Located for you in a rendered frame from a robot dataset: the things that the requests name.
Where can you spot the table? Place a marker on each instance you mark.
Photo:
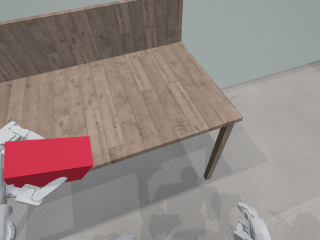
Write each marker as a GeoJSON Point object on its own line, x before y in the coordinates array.
{"type": "Point", "coordinates": [116, 72]}

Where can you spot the right robot hand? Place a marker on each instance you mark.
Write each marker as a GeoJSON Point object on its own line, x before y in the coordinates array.
{"type": "Point", "coordinates": [255, 230]}

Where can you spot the left robot hand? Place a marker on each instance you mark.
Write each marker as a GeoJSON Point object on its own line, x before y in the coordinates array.
{"type": "Point", "coordinates": [28, 194]}

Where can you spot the robot left forearm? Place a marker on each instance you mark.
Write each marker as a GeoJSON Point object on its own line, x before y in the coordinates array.
{"type": "Point", "coordinates": [8, 229]}

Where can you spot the sponge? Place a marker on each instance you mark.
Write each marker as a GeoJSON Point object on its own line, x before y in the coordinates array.
{"type": "Point", "coordinates": [40, 161]}

